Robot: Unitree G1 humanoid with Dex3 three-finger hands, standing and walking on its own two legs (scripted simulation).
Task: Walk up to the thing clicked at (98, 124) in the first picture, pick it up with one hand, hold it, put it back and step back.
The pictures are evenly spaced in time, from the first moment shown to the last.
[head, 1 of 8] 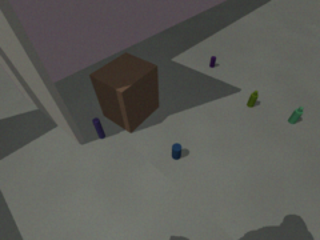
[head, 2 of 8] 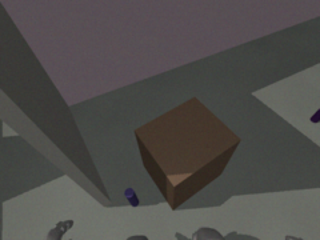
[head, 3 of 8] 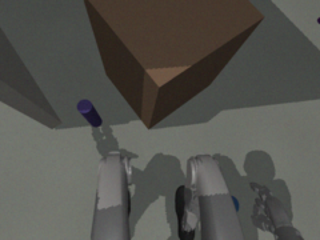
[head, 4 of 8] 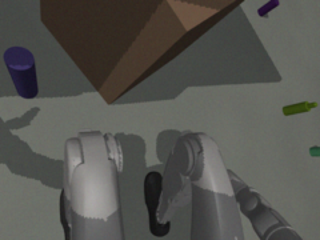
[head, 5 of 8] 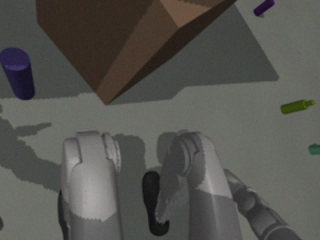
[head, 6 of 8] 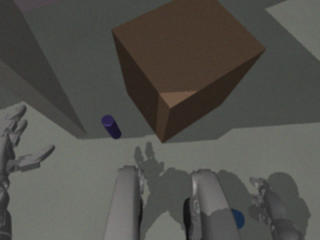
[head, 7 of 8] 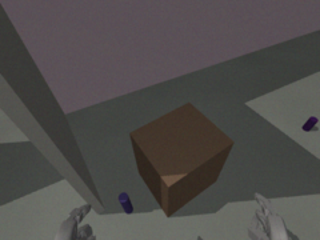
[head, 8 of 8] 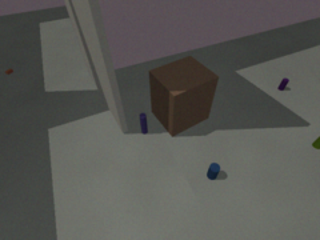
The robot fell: no
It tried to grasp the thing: yes
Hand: left
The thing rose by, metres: 0.00
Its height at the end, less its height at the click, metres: +0.00
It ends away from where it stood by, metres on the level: 0.00
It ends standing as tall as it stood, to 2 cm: yes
